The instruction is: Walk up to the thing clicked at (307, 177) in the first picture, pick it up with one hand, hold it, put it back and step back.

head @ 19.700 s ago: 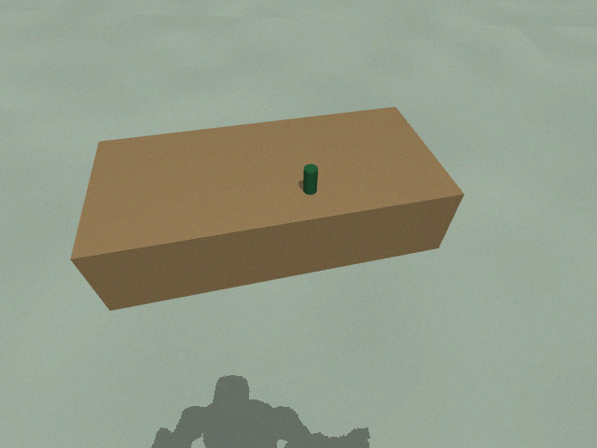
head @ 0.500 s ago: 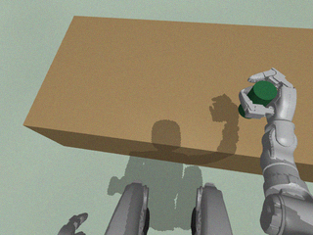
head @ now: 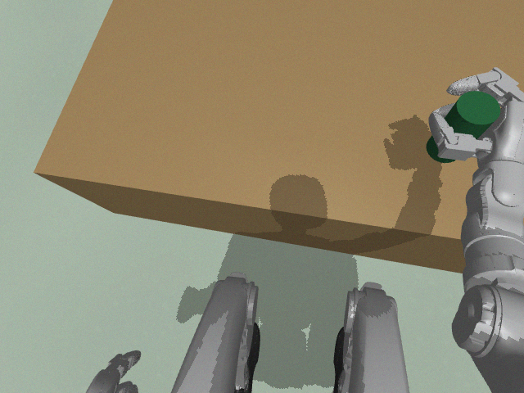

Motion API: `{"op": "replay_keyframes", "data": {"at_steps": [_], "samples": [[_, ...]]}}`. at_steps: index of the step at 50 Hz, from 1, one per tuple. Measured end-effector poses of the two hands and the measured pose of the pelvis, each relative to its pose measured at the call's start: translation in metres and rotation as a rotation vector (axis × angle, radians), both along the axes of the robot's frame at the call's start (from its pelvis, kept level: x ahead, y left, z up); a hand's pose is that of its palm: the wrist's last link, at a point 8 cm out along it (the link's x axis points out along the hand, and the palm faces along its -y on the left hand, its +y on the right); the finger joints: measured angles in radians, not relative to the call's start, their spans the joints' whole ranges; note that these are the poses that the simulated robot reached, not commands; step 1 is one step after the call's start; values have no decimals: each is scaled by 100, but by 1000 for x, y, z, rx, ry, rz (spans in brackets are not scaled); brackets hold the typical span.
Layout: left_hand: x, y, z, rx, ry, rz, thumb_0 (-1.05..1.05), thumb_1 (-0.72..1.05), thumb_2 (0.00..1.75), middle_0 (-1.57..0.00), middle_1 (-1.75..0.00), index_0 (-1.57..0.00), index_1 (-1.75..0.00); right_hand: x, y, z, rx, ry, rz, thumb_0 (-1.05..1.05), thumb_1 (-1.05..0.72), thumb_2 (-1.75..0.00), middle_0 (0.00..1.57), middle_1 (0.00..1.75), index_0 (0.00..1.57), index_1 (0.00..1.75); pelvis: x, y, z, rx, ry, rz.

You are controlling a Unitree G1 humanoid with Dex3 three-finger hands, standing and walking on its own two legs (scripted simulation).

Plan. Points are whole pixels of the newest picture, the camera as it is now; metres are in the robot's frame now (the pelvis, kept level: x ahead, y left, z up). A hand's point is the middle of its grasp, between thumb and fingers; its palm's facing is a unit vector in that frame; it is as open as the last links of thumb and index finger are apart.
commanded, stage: crouch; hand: right
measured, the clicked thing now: (458, 130) +0.50 -0.23 -0.01
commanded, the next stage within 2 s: lower in 0.06 s
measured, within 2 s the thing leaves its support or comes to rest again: rests again in 1.16 s
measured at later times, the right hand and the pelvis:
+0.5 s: hand (434, 137) +0.52 -0.21 -0.06, palm faces +0.18 +0.98 +0.00, open 7.1 cm; pelvis +0.00 +0.00 -0.06, yaw +1 degrees
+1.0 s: hand (423, 144) +0.53 -0.21 -0.10, palm faces +0.17 +0.98 -0.01, open 7.1 cm; pelvis -0.02 +0.01 -0.11, yaw +2 degrees
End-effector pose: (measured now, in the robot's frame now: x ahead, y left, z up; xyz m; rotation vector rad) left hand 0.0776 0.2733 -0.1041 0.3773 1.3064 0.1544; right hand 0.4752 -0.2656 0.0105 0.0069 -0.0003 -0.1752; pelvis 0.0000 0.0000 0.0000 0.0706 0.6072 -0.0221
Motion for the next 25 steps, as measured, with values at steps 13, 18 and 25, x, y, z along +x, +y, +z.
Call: {"op": "replay_keyframes", "data": {"at_steps": [13,18,25], "samples": [[-4,-1,-27,-7,31,8,1,91,90,-20,-30,-20,-30,13,1,-24,-1,10,-3,2,5,-115,92,111,90,110,0,0,-23,1,23,8],[-6,0,-40,-9,43,2,1,91,90,-20,-30,-20,-30,15,1,-43,4,23,-7,2,5,-115,92,111,89,110,0,0,-36,2,37,11],[-11,5,-65,-5,69,-3,1,91,90,-20,-30,-20,-30,17,2,-70,-2,11,-2,2,5,-115,92,111,89,110,-3,2,-61,0,43,17]]}}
